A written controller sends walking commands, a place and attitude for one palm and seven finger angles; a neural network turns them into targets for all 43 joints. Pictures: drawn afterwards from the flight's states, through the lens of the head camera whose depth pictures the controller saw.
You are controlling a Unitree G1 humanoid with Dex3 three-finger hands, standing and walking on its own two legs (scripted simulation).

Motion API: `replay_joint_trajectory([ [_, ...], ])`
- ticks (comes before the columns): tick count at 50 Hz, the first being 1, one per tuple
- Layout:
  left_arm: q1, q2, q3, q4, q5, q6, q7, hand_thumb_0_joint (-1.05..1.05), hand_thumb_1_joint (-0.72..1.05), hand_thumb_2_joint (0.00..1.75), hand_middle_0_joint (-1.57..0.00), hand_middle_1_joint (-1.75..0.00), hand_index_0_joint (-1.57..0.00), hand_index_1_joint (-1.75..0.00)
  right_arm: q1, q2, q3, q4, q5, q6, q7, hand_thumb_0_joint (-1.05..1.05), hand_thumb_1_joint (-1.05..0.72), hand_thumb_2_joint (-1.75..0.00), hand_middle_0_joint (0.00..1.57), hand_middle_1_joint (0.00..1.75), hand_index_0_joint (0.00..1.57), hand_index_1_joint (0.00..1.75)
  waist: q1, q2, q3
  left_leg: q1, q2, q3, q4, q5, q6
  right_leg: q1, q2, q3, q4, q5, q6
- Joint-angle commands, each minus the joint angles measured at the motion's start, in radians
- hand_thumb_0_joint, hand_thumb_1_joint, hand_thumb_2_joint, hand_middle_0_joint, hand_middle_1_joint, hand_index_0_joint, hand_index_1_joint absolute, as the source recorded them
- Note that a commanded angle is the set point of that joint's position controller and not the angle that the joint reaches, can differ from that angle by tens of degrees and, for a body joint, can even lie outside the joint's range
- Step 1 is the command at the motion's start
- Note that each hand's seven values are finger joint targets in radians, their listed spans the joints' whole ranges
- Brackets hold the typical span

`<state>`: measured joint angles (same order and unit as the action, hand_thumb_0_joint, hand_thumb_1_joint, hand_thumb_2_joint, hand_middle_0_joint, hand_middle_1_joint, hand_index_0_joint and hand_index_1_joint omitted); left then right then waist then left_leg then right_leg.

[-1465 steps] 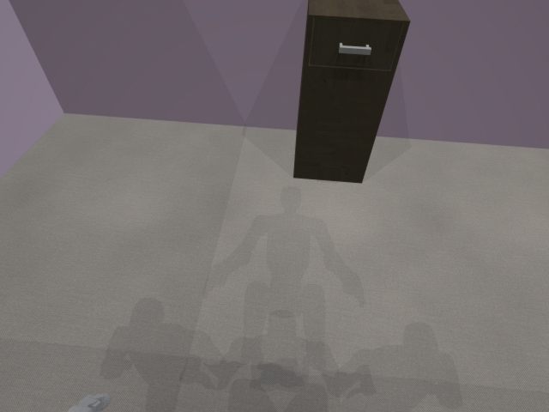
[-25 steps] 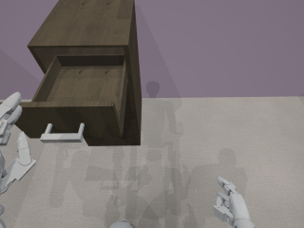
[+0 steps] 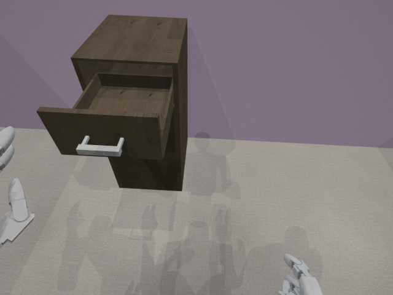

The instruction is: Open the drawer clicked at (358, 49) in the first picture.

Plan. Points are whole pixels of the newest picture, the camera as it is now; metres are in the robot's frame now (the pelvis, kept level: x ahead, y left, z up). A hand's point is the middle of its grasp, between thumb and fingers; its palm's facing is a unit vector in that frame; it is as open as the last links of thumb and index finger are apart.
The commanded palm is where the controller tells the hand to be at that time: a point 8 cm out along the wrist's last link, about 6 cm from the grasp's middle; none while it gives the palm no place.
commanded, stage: stop stepping back and stand still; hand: left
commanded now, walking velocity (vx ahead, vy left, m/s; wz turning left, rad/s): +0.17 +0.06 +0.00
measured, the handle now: (101, 145) +0.51 +0.31 -0.03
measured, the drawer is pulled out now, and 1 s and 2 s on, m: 0.29 0.29 0.29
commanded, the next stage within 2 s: let the arm hang, fingers relaxed in 0.54 s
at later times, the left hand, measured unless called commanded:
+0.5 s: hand (26, 244) +0.15 +0.23 +0.17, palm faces +0.43 -0.79 -0.44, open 7.4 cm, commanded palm +0.09 +0.27 +0.18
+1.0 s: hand out of the picture -0.01 +0.18 -0.17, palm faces +0.05 -0.98 -0.18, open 7.1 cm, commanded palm none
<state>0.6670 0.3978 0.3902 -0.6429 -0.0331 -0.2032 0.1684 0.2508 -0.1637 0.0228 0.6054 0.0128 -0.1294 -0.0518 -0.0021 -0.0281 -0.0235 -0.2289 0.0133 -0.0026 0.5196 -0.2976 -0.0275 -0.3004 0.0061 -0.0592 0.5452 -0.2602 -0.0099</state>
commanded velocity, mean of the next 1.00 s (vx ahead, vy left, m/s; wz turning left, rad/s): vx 0.04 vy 0.02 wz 0.00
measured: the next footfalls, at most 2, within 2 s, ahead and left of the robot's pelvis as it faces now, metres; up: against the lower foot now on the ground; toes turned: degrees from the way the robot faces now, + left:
none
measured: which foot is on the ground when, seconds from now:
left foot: down 0.00-1.00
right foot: down 0.00-1.00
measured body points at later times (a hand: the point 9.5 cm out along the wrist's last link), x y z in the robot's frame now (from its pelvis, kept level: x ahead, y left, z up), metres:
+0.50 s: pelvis -0.03 -0.01 +0.00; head -0.05 -0.03 +0.45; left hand +0.12 +0.27 +0.19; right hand +0.12 -0.25 -0.09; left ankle -0.06 +0.11 -0.72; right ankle +0.00 -0.09 -0.73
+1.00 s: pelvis -0.04 +0.00 +0.00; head -0.01 +0.02 +0.45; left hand -0.01 +0.23 -0.15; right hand +0.04 -0.24 -0.13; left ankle -0.03 +0.12 -0.73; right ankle -0.01 -0.11 -0.73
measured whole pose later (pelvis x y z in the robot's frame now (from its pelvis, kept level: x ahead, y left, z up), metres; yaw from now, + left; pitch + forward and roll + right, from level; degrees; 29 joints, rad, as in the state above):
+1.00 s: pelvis -0.04 +0.00 +0.00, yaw +3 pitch -1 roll +0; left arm 0.31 0.19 0.00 0.86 0.02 0.05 0.01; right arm 0.24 -0.20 0.02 0.91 -0.02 0.01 0.00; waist 0.00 -0.03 0.08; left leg -0.24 0.00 0.01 0.51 -0.26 0.01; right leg -0.26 0.02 0.00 0.51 -0.23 -0.02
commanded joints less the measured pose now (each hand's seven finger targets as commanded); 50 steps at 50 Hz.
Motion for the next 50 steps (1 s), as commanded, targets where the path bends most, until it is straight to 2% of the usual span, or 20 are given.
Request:
replay_joint_trajectory([
  [1,-0.146,0.132,0.072,-0.061,-0.001,-0.036,0.001,0.0,0.9,0.9,-0.2,-0.3,-0.2,-0.3,-0.164,-0.176,-0.065,-0.137,-0.003,-0.027,-0.021,0.0,-0.9,-0.9,0.2,0.3,0.2,0.3,-0.036,-0.052,0.061,-0.185,0.017,-0.028,0.04,-0.165,0.057,0.021,-0.196,0.313,-0.308,-0.249,-0.063],
  [3,-0.123,0.121,0.053,-0.049,0.002,-0.025,-0.003,0.0,0.9,0.9,-0.2,-0.3,-0.2,-0.3,-0.149,-0.166,-0.084,-0.123,0.003,-0.002,-0.018,0.0,-0.9,-0.9,0.2,0.3,0.2,0.3,-0.018,-0.16,0.014,-0.143,-0.027,0.008,0.352,-0.152,0.051,-0.07,-0.294,0.452,-0.433,-0.47,-0.105],
  [8,-0.056,0.132,0.071,-0.112,0.009,-0.035,-0.003,0.0,0.9,0.9,-0.2,-0.3,-0.2,-0.3,-0.162,-0.131,-0.051,-0.149,-0.015,0.011,-0.02,0.0,-0.9,-0.9,0.2,0.3,0.2,0.3,-0.021,-0.129,-0.062,-0.028,-0.005,0.044,0.121,-0.113,0.067,-0.09,-0.239,0.243,-0.355,-0.358,-0.099],
  [11,-0.044,0.133,0.068,-0.178,0.011,-0.048,0.012,0.0,0.9,0.9,-0.2,-0.3,-0.2,-0.3,-0.137,-0.147,-0.046,-0.162,-0.022,-0.01,-0.037,0.0,-0.9,-0.9,0.2,0.3,0.2,0.3,-0.026,0.059,-0.029,0.027,0.015,0.028,-0.206,-0.125,0.089,-0.044,-0.154,0.183,-0.227,-0.343,-0.057],
  [13,-0.049,0.127,0.069,-0.212,0.013,-0.07,0.016,0.0,0.9,0.9,-0.2,-0.3,-0.2,-0.3,-0.125,-0.174,-0.059,-0.174,-0.03,-0.024,-0.033,0.0,-0.9,-0.9,0.2,0.3,0.2,0.3,-0.016,0.305,-0.006,-0.021,0.208,-0.273,-0.337,-0.273,0.166,-0.061,-0.013,0.062,0.069,-0.17,-0.007],
  [14,-0.051,0.144,0.086,-0.214,0.019,-0.064,0.019,0.0,0.9,0.9,-0.2,-0.3,-0.2,-0.3,-0.13,-0.165,-0.065,-0.174,-0.017,-0.032,-0.027,0.0,-0.9,-0.9,0.2,0.3,0.2,0.3,-0.01,0.267,-0.037,-0.033,0.246,-0.256,-0.302,-0.157,0.184,-0.047,0.001,-0.001,0.166,-0.126,0.018],
  [15,-0.062,0.16,0.1,-0.197,0.008,-0.061,0.016,0.0,0.9,0.9,-0.2,-0.3,-0.2,-0.3,-0.13,-0.154,-0.06,-0.154,-0.012,-0.036,-0.028,0.0,-0.9,-0.9,0.2,0.3,0.2,0.3,-0.016,0.269,-0.031,-0.103,0.244,-0.246,-0.319,-0.268,0.177,-0.034,-0.015,0.02,0.208,-0.159,0.02],
  [18,-0.059,0.116,0.072,-0.074,0.011,-0.043,0.011,0.0,0.9,0.9,-0.2,-0.3,-0.2,-0.3,-0.13,-0.172,-0.06,-0.14,-0.004,-0.042,-0.03,0.0,-0.9,-0.9,0.2,0.3,0.2,0.3,-0.016,0.136,0.06,-0.199,0.162,-0.113,-0.183,-0.112,0.137,0.101,-0.023,0.024,-0.046,-0.035,0.012],
  [21,-0.124,0.127,0.071,-0.022,0.001,-0.051,-0.002,0.0,0.9,0.9,-0.2,-0.3,-0.2,-0.3,-0.144,-0.176,-0.07,-0.137,-0.006,-0.032,-0.025,0.0,-0.9,-0.9,0.2,0.3,0.2,0.3,-0.038,-0.131,0.065,-0.224,0.007,0.0,0.091,-0.037,0.064,0.085,-0.228,0.358,-0.262,-0.006,-0.082],
  [22,-0.12,0.117,0.069,-0.004,0.002,-0.055,-0.005,0.0,0.9,0.9,-0.2,-0.3,-0.2,-0.3,-0.113,-0.165,-0.077,-0.12,0.002,-0.028,-0.016,0.0,-0.9,-0.9,0.2,0.3,0.2,0.3,-0.032,-0.143,0.005,-0.164,-0.007,0.01,0.174,-0.108,0.054,0.055,-0.279,0.42,-0.34,-0.173,-0.103],
  [24,-0.094,0.107,0.058,-0.028,0.007,-0.058,-0.008,0.0,0.9,0.9,-0.2,-0.3,-0.2,-0.3,-0.124,-0.166,-0.082,-0.122,-0.002,-0.013,-0.01,0.0,-0.9,-0.9,0.2,0.3,0.2,0.3,-0.015,-0.115,0.006,-0.194,0.003,-0.013,0.275,-0.121,0.055,0.074,-0.299,0.425,-0.369,-0.129,-0.108],
  [28,-0.043,0.119,0.075,-0.103,0.01,-0.064,-0.003,0.0,0.9,0.9,-0.2,-0.3,-0.2,-0.3,-0.134,-0.136,-0.053,-0.14,-0.011,-0.008,-0.01,0.0,-0.9,-0.9,0.2,0.3,0.2,0.3,-0.02,-0.08,-0.061,-0.039,0.007,0.021,0.0,-0.004,0.06,0.085,-0.225,0.225,-0.272,0.045,-0.095],
  [30,-0.037,0.123,0.069,-0.159,0.009,-0.064,0.006,0.0,0.9,0.9,-0.2,-0.3,-0.2,-0.3,-0.135,-0.145,-0.051,-0.147,-0.016,-0.012,-0.02,0.0,-0.9,-0.9,0.2,0.3,0.2,0.3,-0.019,0.063,-0.053,0.058,0.035,-0.003,-0.153,0.079,0.062,0.048,-0.158,0.167,-0.211,-0.003,-0.049],
  [31,-0.053,0.126,0.065,-0.192,0.009,-0.069,0.009,0.0,0.9,0.9,-0.2,-0.3,-0.2,-0.3,-0.146,-0.16,-0.053,-0.159,-0.023,-0.016,-0.024,0.0,-0.9,-0.9,0.2,0.3,0.2,0.3,-0.007,0.143,-0.025,0.033,0.096,-0.087,-0.207,0.09,0.078,0.044,-0.102,0.139,-0.15,0.005,-0.022],
  [32,-0.186,-0.052,-0.295,0.697,0.107,0.11,-0.134,0.0,0.9,0.9,-0.2,-0.3,-0.2,-0.3,-0.096,-0.333,-0.114,0.121,-0.034,-0.04,0.077,0.0,-0.9,-0.9,0.2,0.3,0.2,0.3,-0.073,0.216,0.083,-0.075,0.159,-0.193,-0.068,0.271,0.115,-0.155,-0.081,0.058,0.093,0.105,-0.002],
  [34,-0.169,-0.085,-0.269,0.711,0.083,0.206,-0.158,0.0,0.9,0.9,-0.2,-0.3,-0.2,-0.3,-0.044,-0.229,-0.086,0.07,-0.028,0.043,0.064,0.0,-0.9,-0.9,0.2,0.3,0.2,0.3,-0.037,0.197,0.011,-0.141,0.191,-0.168,-0.107,0.276,0.143,-0.062,-0.039,0.062,0.138,-0.105,0.013],
  [36,-0.241,-0.084,-0.287,0.791,0.076,0.197,-0.16,0.0,0.9,0.9,-0.2,-0.3,-0.2,-0.3,-0.048,-0.211,-0.068,0.058,-0.035,0.048,0.056,0.0,-0.9,-0.9,0.2,0.3,0.2,0.3,-0.016,0.012,-0.068,-0.099,0.177,-0.189,-0.063,0.437,0.139,-0.015,-0.029,0.065,0.12,-0.044,0.007],
  [39,-0.269,-0.015,-0.287,0.976,0.076,0.191,-0.158,0.0,0.9,0.9,-0.2,-0.3,-0.2,-0.3,-0.044,-0.221,-0.067,0.075,-0.027,0.061,0.046,0.0,-0.9,-0.9,0.2,0.3,0.2,0.3,-0.001,-0.166,-0.135,-0.027,0.057,-0.075,0.037,0.455,0.068,0.141,-0.112,0.155,0.001,0.455,-0.029],
  [45,-0.384,-0.006,-0.332,1.302,0.056,0.21,-0.151,0.0,0.9,0.9,-0.2,-0.3,-0.2,-0.3,-0.056,-0.185,-0.047,0.185,-0.03,0.112,0.044,0.0,-0.9,-0.9,0.2,0.3,0.2,0.3,-0.004,0.112,0.032,-0.008,0.061,-0.076,-0.105,0.204,0.059,0.055,-0.078,0.186,-0.108,0.151,-0.037],
  [50,-0.352,-0.045,-0.341,1.487,0.053,0.207,-0.149,0.0,0.9,0.9,-0.2,-0.3,-0.2,-0.3,-0.017,-0.163,-0.046,0.264,-0.028,0.122,0.035,0.0,-0.9,-0.9,0.2,0.3,0.2,0.3,0.002,0.156,0.012,0.006,0.075,-0.085,-0.159,0.067,0.063,0.102,-0.064,0.176,-0.171,0.065,-0.038],
])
